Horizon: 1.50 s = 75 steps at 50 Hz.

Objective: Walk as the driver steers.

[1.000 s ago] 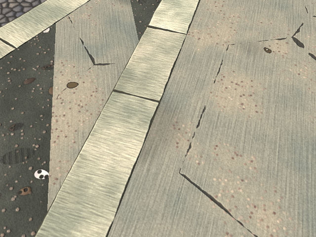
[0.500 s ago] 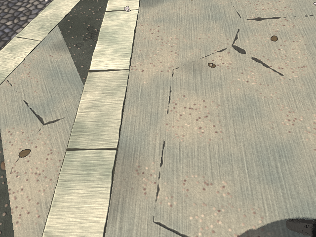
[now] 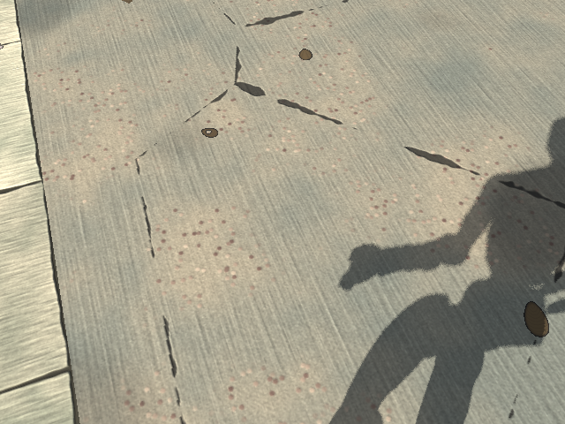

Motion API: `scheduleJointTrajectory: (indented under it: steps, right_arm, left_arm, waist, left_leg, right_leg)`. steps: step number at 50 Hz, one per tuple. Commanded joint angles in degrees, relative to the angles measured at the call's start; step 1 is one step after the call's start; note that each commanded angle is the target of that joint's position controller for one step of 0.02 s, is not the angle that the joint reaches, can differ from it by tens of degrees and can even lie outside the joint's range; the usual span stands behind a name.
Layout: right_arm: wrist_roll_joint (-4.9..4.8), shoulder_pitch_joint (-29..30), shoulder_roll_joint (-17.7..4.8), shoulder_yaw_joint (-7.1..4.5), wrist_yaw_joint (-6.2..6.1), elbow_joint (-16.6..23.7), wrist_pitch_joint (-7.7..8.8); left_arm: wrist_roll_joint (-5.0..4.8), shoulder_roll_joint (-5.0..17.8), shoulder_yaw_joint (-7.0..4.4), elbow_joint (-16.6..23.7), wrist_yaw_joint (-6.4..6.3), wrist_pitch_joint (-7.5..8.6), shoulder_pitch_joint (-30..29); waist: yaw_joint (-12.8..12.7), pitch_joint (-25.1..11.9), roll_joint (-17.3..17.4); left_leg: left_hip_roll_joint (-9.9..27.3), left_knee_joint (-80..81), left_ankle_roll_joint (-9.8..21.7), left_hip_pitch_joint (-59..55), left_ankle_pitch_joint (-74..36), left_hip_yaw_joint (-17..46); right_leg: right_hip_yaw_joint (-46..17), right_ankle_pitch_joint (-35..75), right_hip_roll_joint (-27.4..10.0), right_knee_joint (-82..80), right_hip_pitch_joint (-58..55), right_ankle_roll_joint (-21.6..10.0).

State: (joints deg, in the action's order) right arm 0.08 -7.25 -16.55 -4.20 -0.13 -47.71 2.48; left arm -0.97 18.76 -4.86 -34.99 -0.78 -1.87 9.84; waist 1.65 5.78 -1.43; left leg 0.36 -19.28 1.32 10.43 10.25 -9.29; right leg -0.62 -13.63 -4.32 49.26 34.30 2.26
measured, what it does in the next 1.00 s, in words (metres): steps on the spot: right foot, then left foot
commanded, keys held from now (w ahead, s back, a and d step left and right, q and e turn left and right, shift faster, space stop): e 0.22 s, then q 0.78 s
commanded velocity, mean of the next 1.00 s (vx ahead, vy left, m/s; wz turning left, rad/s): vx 0.03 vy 0.00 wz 0.06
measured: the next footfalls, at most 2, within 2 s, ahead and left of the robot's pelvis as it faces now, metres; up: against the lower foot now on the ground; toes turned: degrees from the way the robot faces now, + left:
right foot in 0.14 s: +0.15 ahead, -0.14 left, +0.00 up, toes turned -5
left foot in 0.48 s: +0.15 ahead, +0.11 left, +0.00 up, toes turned -6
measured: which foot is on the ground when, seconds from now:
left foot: down 0.00-0.14, up 0.16-0.46, down 0.48-0.70, up 0.72-0.96, down 0.98-1.00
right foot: up 0.00-0.12, down 0.14-0.98, up 1.00-1.00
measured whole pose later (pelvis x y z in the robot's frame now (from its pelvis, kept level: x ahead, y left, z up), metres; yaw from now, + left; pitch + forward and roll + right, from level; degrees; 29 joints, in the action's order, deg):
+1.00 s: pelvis +0.09 +0.02 -0.02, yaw +9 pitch +2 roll -1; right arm -1.3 -6.4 -17.4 -4.4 1.4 -40.0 -4.2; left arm -0.3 17.4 -5.2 -40.0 -2.0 -0.6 9.6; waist -0.9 3.3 -1.1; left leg 1.0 -35.2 1.2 18.6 18.0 -2.9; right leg 11.6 -18.5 -8.3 35.6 17.0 2.2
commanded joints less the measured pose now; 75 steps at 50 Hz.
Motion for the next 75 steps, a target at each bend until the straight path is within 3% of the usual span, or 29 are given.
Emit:
scheduleJointTrajectory:
  steps: [1, 6, 7, 8, 9, 11, 18, 22, 24, 26, 30, 34, 37, 38, 40, 44, 48, 49, 50, 51, 52, 54, 56, 60, 67, 71, 73, 74, 75]
  right_arm:
    - [-0.95, 5.2, -9.9, -2.11, -0.23, 4.4, 0.01]
    - [-2.59, 3.2, -10.6, -2.37, 0.17, 3.2, -1.39]
    - [-1.19, -0.1, -8.8, -1.88, 0.37, 2.9, -1.39]
    - [1.73, -0.2, -5.1, -0.33, 0.50, 5.7, -1.32]
    - [1.39, 1.6, -6.4, -0.42, 0.81, 5.3, -1.37]
    - [-1.00, 3.1, -9.0, -1.11, 0.39, 5.6, -1.60]
    - [-0.46, 0.3, -3.5, 1.04, 0.17, 2.3, -3.47]
    - [-0.28, -0.8, -5.8, 0.70, 0.46, 2.1, -3.74]
    - [0.81, 0.8, -9.4, 0.27, 0.39, 3.7, -3.59]
    - [-0.41, 2.9, -12.8, -0.84, 0.08, 4.2, -3.52]
    - [-0.38, 2.0, -10.8, -0.83, -0.33, 4.8, -2.65]
    - [-1.14, 1.0, -9.2, -0.94, -0.99, 6.2, -3.27]
    - [-0.93, 0.1, -6.7, -0.81, -0.79, 7.8, -3.96]
    - [-0.84, 1.0, -8.4, -1.69, -0.48, 8.2, -4.34]
    - [-1.68, -0.2, -7.0, -1.91, -0.19, 7.9, -5.42]
    - [-1.48, 1.7, -4.2, -0.68, 1.08, 9.5, -5.91]
    - [-1.42, -2.3, -5.7, -1.70, 2.09, 9.8, -6.57]
    - [-1.18, -4.7, -7.5, -2.54, 1.49, 9.2, -6.68]
    - [-1.07, -6.8, -13.8, -4.27, 0.43, 9.7, -6.37]
    - [1.36, -6.6, -19.0, -4.90, 0.46, 11.6, -5.19]
    - [2.10, -7.0, -16.1, -4.16, 1.01, 11.8, -3.65]
    - [0.26, -1.9, -12.9, -3.20, 0.28, 11.7, -2.32]
    - [-1.21, 0.0, -9.9, -2.15, -0.75, 12.0, -2.80]
    - [-1.09, -3.9, -9.3, -1.95, -1.48, 11.9, -2.09]
    - [-0.92, -5.2, -11.8, -3.01, -1.39, 12.1, -2.61]
    - [-1.72, -1.9, -10.6, -2.80, -1.43, 14.0, -3.81]
    - [-1.04, -2.3, -6.4, -1.46, -1.77, 15.4, -3.77]
    - [-1.00, -7.1, -3.9, -0.85, -1.80, 16.3, -3.51]
    - [-0.66, -8.5, -9.1, -2.23, -1.86, 15.5, -3.32]
  left_arm:
    - [0.07, 3.2, -0.72, 3.8, 1.35, -0.04, 2.6]
    - [0.59, 6.3, -2.56, 5.0, 1.87, -0.61, 4.0]
    - [0.68, 11.5, -4.27, 4.6, 0.75, -0.42, 8.0]
    - [1.71, 17.6, -4.98, 6.3, -0.28, -0.21, 7.9]
    - [2.02, 13.3, -3.35, 7.1, 0.33, 0.98, 8.9]
    - [0.87, 10.8, -2.88, 6.4, 0.85, 2.21, 4.0]
    - [2.68, 3.2, 0.54, 4.4, -0.37, 1.84, -2.6]
    - [2.56, 4.2, 0.78, 1.5, 0.16, 2.03, -4.1]
    - [2.59, 4.4, 0.63, 0.0, -0.21, 2.08, -1.3]
    - [3.36, 2.6, 0.75, 0.4, -0.93, 2.00, 0.1]
    - [2.18, 2.2, -0.26, 1.2, -1.96, 1.34, -2.7]
    - [1.95, 2.6, -1.41, 0.7, -1.29, 1.82, -0.6]
    - [2.44, 5.6, -2.33, 0.2, -1.59, 1.91, 2.2]
    - [2.72, 4.9, -1.83, 0.6, -1.89, 2.43, 2.8]
    - [2.08, 5.2, -1.76, 1.1, -2.16, 3.01, -2.1]
    - [1.89, 7.1, -2.53, 0.0, -2.29, 2.16, -3.1]
    - [-0.40, 7.8, -2.81, -1.6, -1.52, 1.70, -1.9]
    - [-0.31, 6.1, -2.41, -3.2, -1.07, 1.76, 1.2]
    - [1.77, 3.3, -1.57, -2.9, -0.72, 1.75, 2.3]
    - [3.02, 1.8, -0.56, 1.8, -1.28, 1.87, -3.5]
    - [1.88, 4.9, -1.43, 1.6, -1.78, 1.79, -7.1]
    - [1.23, 5.1, -1.92, -0.1, -2.69, 1.49, -5.3]
    - [1.98, 6.0, -2.41, -1.1, -2.90, 1.55, -3.1]
    - [0.80, 3.8, -1.71, -0.5, -1.21, 3.31, -5.5]
    - [0.69, 2.7, -0.99, 0.1, 0.12, 5.73, -8.9]
    - [0.55, 3.8, -1.48, -0.7, 0.70, 6.16, -4.5]
    - [1.83, 7.8, -2.47, -1.0, 0.09, 6.07, -0.1]
    - [3.18, 12.0, -3.07, -1.3, -0.26, 5.15, -0.7]
    - [2.73, 8.5, -2.53, -1.4, -0.12, 4.87, 0.7]
  waist:
    - [-1.8, -9.4, 7.0]
    - [-3.9, -9.6, 4.6]
    - [-4.7, -12.7, -4.0]
    - [-2.4, -14.5, -18.5]
    - [-5.2, -21.8, -10.7]
    - [-3.4, -16.6, -4.5]
    - [-1.7, -14.9, -5.6]
    - [-0.6, -10.5, -6.2]
    - [-2.1, -7.4, -1.8]
    - [-4.8, -5.7, 11.1]
    - [-2.6, -6.0, 13.2]
    - [-2.3, -9.0, 5.3]
    - [-2.6, -10.2, -11.4]
    - [-3.5, -10.3, -8.9]
    - [-0.8, -8.4, -3.7]
    - [-2.3, -9.3, -6.9]
    - [-0.4, -12.0, -7.0]
    - [-0.2, -12.0, -3.5]
    - [-0.7, -11.0, 10.0]
    - [0.8, -12.2, 20.1]
    - [3.8, -14.8, 10.8]
    - [-0.1, -10.4, 7.0]
    - [-1.9, -10.9, 7.9]
    - [-0.2, -9.1, 9.1]
    - [0.7, -6.8, 10.0]
    - [-2.8, -9.6, 9.8]
    - [-3.8, -14.1, 3.1]
    - [0.3, -13.9, -12.9]
    - [-1.0, -13.4, -12.9]
  left_leg:
    - [15.7, 3.6, 9.9, -3.0, -26.2, 4.3]
    - [14.1, -11.0, 4.4, -4.0, -21.7, 1.2]
    - [9.6, -23.5, 0.1, 3.3, -12.9, -1.7]
    - [-0.1, -43.1, -5.2, 23.1, 25.5, -2.0]
    - [-0.8, -52.5, -5.3, 24.9, 31.5, 11.0]
    - [1.9, -51.3, -4.1, 27.0, 22.4, 13.4]
    - [3.5, -26.4, -6.0, 7.6, 10.9, 9.9]
    - [1.4, -13.1, -3.9, 0.5, 2.1, 7.0]
    - [4.6, -8.4, -1.2, 2.0, -9.7, 12.1]
    - [9.8, -3.3, 4.9, 9.9, -2.9, 21.7]
    - [10.2, -2.0, 6.3, 9.2, -2.4, 27.7]
    - [5.0, -9.6, 2.9, 13.5, -1.4, 23.2]
    - [-0.5, -33.4, -3.1, 22.6, 19.9, 10.6]
    - [1.4, -44.6, -4.0, 25.2, 26.5, 12.2]
    - [4.1, -45.7, -4.7, 25.3, 22.2, 13.3]
    - [2.9, -31.5, -5.2, 15.5, 15.1, 7.2]
    - [-0.5, -13.1, -1.8, 4.5, 4.0, 2.6]
    - [-1.4, -7.6, 0.3, -2.0, -1.7, 4.8]
    - [8.8, -3.6, 5.0, -11.0, -21.6, 20.8]
    - [22.7, -1.6, 18.5, -11.0, -31.5, 42.1]
    - [22.3, -0.1, 21.1, -9.9, -26.8, 40.3]
    - [15.6, -0.4, 14.5, -6.0, -17.6, 31.1]
    - [11.9, 0.4, 11.9, -2.8, -11.8, 28.0]
    - [10.4, 6.6, 11.9, -4.2, 16.3, 32.3]
    - [7.8, 1.6, 11.9, 0.5, 0.6, 32.4]
    - [5.8, -5.2, 9.2, 1.0, -9.4, 36.4]
    - [1.1, -16.4, 3.8, 8.4, 2.0, 32.0]
    - [-7.8, -28.0, 0.0, 21.1, 24.9, 20.8]
    - [-4.8, -40.3, -2.8, 25.9, 29.8, 18.1]
  right_leg:
    - [0.7, 4.8, -0.5, -6.2, -9.3, -1.4]
    - [3.6, 7.9, 3.8, -21.5, -19.2, -6.2]
    - [-4.6, 29.0, -0.8, -24.6, -30.0, -9.5]
    - [-27.9, 46.5, -15.9, -24.6, -40.7, -21.6]
    - [-31.1, 50.1, -18.2, -24.3, -41.7, -26.1]
    - [-23.1, 32.4, -12.2, -26.7, -35.2, -20.7]
    - [-9.5, 22.7, -6.7, -28.4, -21.5, -15.2]
    - [-8.9, 3.3, -5.9, -28.4, -16.8, -12.6]
    - [-7.0, -5.1, -2.4, -25.0, -16.8, -7.4]
    - [1.8, -5.2, 5.2, -18.2, -19.5, -2.5]
    - [1.2, 0.0, 5.5, -15.1, -20.2, -3.5]
    - [-0.7, 4.0, 1.1, -19.7, -26.7, -5.8]
    - [-17.1, 17.5, -17.9, -29.8, -30.6, -16.8]
    - [-19.0, 24.0, -21.4, -30.7, -30.2, -20.2]
    - [-10.6, 22.6, -17.7, -30.5, -27.9, -17.1]
    - [1.9, 23.2, -12.1, -28.6, -25.0, -13.7]
    - [5.0, 19.1, -13.4, -21.5, -25.1, -10.1]
    - [7.8, 12.1, -11.4, -16.1, -20.6, -6.4]
    - [12.6, -6.1, -5.6, -1.1, -7.1, -0.7]
    - [6.5, -27.6, 2.8, 12.7, 6.6, 2.8]
    - [-1.5, -27.1, 2.4, 20.1, 7.0, 2.4]
    - [-3.6, -16.6, 1.0, 18.8, 7.4, 1.3]
    - [-3.4, -9.2, 1.4, 16.5, 4.0, 1.7]
    - [-3.6, -1.6, 2.7, 4.7, 4.9, 1.4]
    - [-3.5, -2.9, 6.3, -13.3, -6.5, 1.6]
    - [-3.5, 2.6, 7.1, -24.3, -16.6, 0.1]
    - [-10.9, 14.7, -4.3, -29.3, -31.4, -4.4]
    - [-25.5, 25.8, -15.8, -29.7, -37.1, -13.5]
    - [-30.6, 25.5, -20.5, -30.1, -36.1, -18.8]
